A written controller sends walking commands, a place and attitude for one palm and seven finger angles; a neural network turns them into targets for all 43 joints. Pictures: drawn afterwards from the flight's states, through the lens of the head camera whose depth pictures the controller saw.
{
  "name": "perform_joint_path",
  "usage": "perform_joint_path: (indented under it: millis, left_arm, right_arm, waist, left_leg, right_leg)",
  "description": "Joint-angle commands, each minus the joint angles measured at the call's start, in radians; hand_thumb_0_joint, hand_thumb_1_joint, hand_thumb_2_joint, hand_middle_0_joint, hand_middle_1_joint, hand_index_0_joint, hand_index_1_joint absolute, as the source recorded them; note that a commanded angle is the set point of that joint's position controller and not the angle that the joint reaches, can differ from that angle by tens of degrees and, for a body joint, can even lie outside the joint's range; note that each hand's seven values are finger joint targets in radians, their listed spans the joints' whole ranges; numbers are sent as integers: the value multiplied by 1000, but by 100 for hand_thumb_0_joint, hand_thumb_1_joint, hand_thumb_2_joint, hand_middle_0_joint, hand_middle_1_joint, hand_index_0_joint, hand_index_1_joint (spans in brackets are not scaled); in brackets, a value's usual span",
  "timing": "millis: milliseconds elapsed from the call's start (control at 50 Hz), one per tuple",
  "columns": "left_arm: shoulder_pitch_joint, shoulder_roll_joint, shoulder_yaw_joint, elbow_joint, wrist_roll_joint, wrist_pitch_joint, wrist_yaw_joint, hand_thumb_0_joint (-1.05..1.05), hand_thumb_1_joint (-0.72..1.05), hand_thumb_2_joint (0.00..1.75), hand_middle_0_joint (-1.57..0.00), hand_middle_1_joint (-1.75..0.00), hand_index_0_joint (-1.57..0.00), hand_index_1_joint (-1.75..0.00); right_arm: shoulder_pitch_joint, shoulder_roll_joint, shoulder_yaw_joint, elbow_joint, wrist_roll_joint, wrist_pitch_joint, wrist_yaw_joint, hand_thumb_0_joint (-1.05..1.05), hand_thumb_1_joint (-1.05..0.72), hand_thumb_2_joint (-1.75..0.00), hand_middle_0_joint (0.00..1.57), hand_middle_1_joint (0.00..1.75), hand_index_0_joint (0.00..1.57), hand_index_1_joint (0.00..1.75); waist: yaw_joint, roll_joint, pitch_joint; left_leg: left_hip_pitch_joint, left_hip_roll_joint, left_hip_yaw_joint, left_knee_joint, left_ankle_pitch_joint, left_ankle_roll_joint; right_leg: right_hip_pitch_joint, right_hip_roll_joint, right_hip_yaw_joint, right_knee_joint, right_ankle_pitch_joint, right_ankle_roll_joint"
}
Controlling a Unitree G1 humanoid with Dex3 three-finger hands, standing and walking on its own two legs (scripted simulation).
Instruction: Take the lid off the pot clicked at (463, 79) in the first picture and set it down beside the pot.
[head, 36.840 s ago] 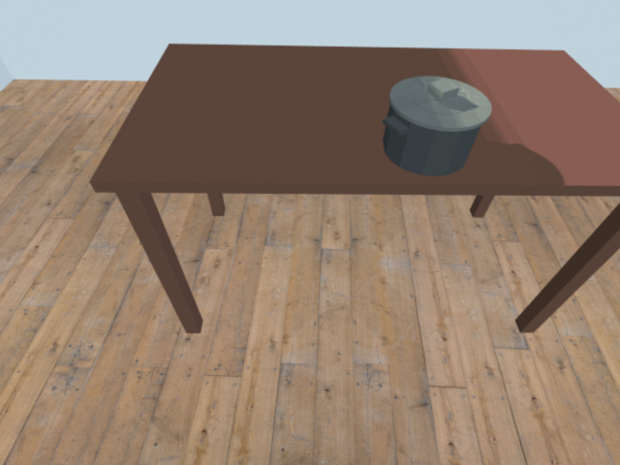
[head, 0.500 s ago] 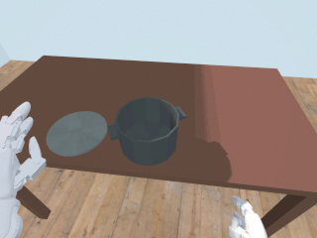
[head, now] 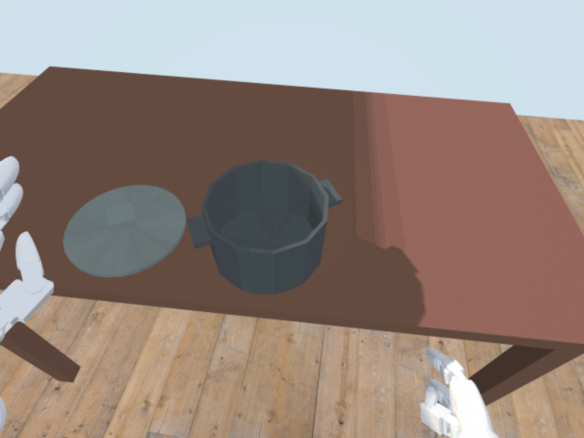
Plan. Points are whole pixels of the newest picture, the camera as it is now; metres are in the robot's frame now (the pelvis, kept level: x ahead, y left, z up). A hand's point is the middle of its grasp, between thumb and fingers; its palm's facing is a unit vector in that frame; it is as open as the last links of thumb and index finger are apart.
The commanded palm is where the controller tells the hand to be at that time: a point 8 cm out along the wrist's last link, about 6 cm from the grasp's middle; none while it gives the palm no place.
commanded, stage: step back with the hand held close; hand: left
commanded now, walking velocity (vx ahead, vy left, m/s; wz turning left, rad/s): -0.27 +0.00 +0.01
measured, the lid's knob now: (122, 217) +0.44 +0.34 +0.00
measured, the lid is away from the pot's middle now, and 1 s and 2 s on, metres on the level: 0.26 0.26 0.26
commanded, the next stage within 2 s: stop stepping back and stand still in 1.10 s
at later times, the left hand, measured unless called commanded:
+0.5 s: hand (15, 378) +0.13 +0.25 +0.17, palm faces +0.35 -0.85 -0.39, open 7.4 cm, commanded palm +0.06 +0.30 +0.18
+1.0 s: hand out of the picture +0.03 +0.24 +0.17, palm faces +0.24 -0.87 -0.44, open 7.4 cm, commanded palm -0.04 +0.31 +0.18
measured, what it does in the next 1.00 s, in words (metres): walks backwards: right foot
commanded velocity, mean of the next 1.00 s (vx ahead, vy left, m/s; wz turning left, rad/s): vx -0.32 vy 0.00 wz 0.03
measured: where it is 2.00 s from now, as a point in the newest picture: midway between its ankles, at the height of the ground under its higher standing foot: outside the picture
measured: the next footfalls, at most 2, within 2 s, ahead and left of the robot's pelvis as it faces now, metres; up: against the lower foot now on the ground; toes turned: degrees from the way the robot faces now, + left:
right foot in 0.86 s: -0.16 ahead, -0.15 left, +0.00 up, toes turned -3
right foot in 1.40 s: -0.36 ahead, -0.07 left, +0.00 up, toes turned -4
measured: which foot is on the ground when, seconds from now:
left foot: down 0.00-1.00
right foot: down 0.00-0.58, up 0.60-0.84, down 0.86-1.00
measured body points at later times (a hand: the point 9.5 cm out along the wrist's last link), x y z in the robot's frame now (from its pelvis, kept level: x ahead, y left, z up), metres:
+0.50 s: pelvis -0.06 +0.01 -0.02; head -0.06 +0.03 +0.43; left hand +0.11 +0.29 +0.19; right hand +0.10 -0.22 -0.09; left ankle -0.02 +0.10 -0.73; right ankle -0.02 -0.14 -0.74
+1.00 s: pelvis -0.17 +0.03 -0.02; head -0.16 +0.06 +0.43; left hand +0.01 +0.29 +0.19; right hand -0.01 -0.20 -0.08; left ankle -0.03 +0.10 -0.73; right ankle -0.20 -0.14 -0.74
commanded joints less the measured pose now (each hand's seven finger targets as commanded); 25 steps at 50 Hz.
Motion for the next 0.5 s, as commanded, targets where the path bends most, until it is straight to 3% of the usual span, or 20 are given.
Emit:
perform_joint_path:
  millis: [0, 20, 40, 80, 140, 180, 220, 240, 280, 320, 340, 360, 380, 420, 440, 480]
  left_arm:
    - [148, 112, 41, -200, 4, -52, -10, 0, 90, 90, -20, -30, -20, -30]
    - [157, 136, 67, -240, 6, -58, -7, 0, 90, 90, -20, -30, -20, -30]
    - [150, 204, 120, -305, 10, -68, 4, 0, 90, 90, -20, -30, -20, -30]
    - [203, 199, 130, -349, 6, -74, 10, 0, 90, 90, -20, -30, -20, -30]
    - [202, 250, 174, -432, -3, -71, 28, 0, 90, 90, -20, -30, -20, -30]
    - [220, 207, 143, -421, -5, -66, 30, 0, 90, 90, -20, -30, -20, -30]
    - [212, 184, 132, -397, -3, -61, 33, 0, 90, 90, -20, -30, -20, -30]
    - [182, 199, 140, -403, -3, -62, 35, 0, 90, 90, -20, -30, -20, -30]
    - [161, 156, 103, -334, -5, -57, 32, 0, 90, 90, -20, -30, -20, -30]
    - [123, 139, 85, -271, 0, -53, 28, 0, 90, 90, -20, -30, -20, -30]
    - [112, 163, 103, -257, 0, -52, 28, 0, 90, 90, -20, -30, -20, -30]
    - [122, 136, 76, -214, -6, -51, 24, 0, 90, 90, -20, -30, -20, -30]
    - [113, 139, 68, -211, -9, -53, 23, 0, 90, 90, -20, -30, -20, -30]
    - [110, 155, 71, -212, -12, -56, 32, 0, 90, 90, -20, -30, -20, -30]
    - [115, 190, 102, -223, -10, -55, 41, 0, 90, 90, -20, -30, -20, -30]
    - [125, 174, 87, -253, -4, -62, 46, 0, 90, 90, -20, -30, -20, -30]
  right_arm:
    - [-65, -124, -75, -181, 14, -9, 1, 0, -90, -90, 20, 30, 20, 30]
    - [-66, -123, -80, -193, 13, -2, 1, 0, -90, -90, 20, 30, 20, 30]
    - [-75, -133, -82, -205, 16, 1, 2, 0, -90, -90, 20, 30, 20, 30]
    - [-69, -117, -83, -227, 21, 7, 0, 0, -90, -90, 20, 30, 20, 30]
    - [-62, -122, -87, -233, 26, -1, -7, 0, -90, -90, 20, 30, 20, 30]
    - [-43, -109, -86, -218, 17, -15, -8, 0, -90, -90, 20, 30, 20, 30]
    - [-22, -108, -87, -199, 7, -32, -6, 0, -90, -90, 20, 30, 20, 30]
    - [-22, -116, -89, -192, 7, -40, -6, 0, -90, -90, 20, 30, 20, 30]
    - [-4, -117, -85, -180, 6, -45, -6, 0, -90, -90, 20, 30, 20, 30]
    - [2, -121, -85, -175, 13, -41, -6, 0, -90, -90, 20, 30, 20, 30]
    - [-4, -118, -92, -176, 22, -36, -7, 0, -90, -90, 20, 30, 20, 30]
    - [6, -112, -95, -182, 27, -28, -9, 0, -90, -90, 20, 30, 20, 30]
    - [7, -112, -100, -192, 30, -21, -11, 0, -90, -90, 20, 30, 20, 30]
    - [4, -101, -98, -192, 30, -9, -17, 0, -90, -90, 20, 30, 20, 30]
    - [-7, -98, -97, -193, 29, -4, -21, 0, -90, -90, 20, 30, 20, 30]
    - [-34, -91, -82, -204, 25, -6, -27, 0, -90, -90, 20, 30, 20, 30]
  waist:
    - [-22, 26, -216]
    - [-20, 12, -235]
    - [-22, 31, -267]
    - [-21, 28, -287]
    - [-23, 129, -283]
    - [-22, 220, -234]
    - [-23, 255, -190]
    - [-28, 233, -188]
    - [-33, 165, -141]
    - [-38, 42, -126]
    - [-41, -57, -154]
    - [-53, -146, -149]
    - [-59, -208, -136]
    - [-65, -225, -107]
    - [-61, -208, -110]
    - [-63, -143, -86]
  left_leg:
    - [43, 124, -77, -24, 502, 38]
    - [37, 133, -88, -23, 541, 41]
    - [30, 148, -104, -27, 553, 44]
    - [14, 153, -114, -22, 580, 45]
    - [7, 191, -150, -40, 638, 53]
    - [-4, 216, -162, -68, 657, 61]
    - [-49, 236, -164, -81, 618, 66]
    - [-54, 241, -164, -74, 588, 65]
    - [-96, 241, -169, -49, 529, 59]
    - [-151, 205, -143, 10, 389, 41]
    - [-160, 164, -110, 58, 253, 24]
    - [-159, 109, -84, 124, 102, 6]
    - [-145, 66, -70, 181, -38, -5]
    - [-102, 35, -47, 271, -143, -10]
    - [-100, 38, -47, 275, -145, -10]
    - [-100, 53, -58, 173, -119, 2]
  right_leg:
    - [60, -123, 54, 39, 461, -32]
    - [65, -117, 43, 58, 456, -30]
    - [77, -116, 53, 79, 427, -32]
    - [64, -101, 33, 106, 371, -27]
    - [7, -77, 23, 162, 181, -18]
    - [-56, -55, -1, 191, -15, -12]
    - [-62, -54, -6, 204, -94, -15]
    - [-61, -61, 2, 193, -95, -18]
    - [-48, -68, 1, 138, -47, -20]
    - [-5, -98, 8, 66, 110, -27]
    - [7, -139, 46, 39, 216, -45]
    - [-50, -198, 105, 5, 237, -80]
    - [-117, -254, 166, -53, 170, -109]
    - [-246, -317, 197, -139, -80, -135]
    - [-263, -319, 202, -150, -146, -139]
    - [-285, -270, 135, -92, -129, -108]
